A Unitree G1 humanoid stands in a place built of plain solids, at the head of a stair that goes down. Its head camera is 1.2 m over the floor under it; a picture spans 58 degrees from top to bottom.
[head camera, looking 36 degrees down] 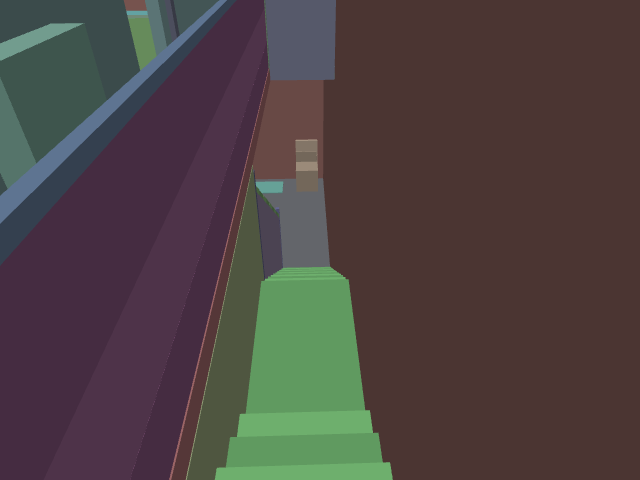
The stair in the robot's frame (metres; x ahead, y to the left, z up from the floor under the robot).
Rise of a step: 0.17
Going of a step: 0.22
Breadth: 0.68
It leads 2 degrees to the left of straight ahead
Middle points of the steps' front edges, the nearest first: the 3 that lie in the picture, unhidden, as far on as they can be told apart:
0.86 0.06 -0.52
1.08 0.07 -0.69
1.31 0.08 -0.86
